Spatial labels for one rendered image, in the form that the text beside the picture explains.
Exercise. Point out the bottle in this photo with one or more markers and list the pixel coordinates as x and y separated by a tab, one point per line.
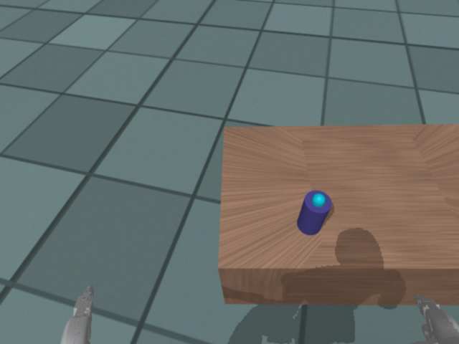
315	208

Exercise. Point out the right robot hand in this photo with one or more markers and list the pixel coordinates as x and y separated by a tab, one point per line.
440	324

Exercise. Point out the left robot hand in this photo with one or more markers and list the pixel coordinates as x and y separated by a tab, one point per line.
78	327

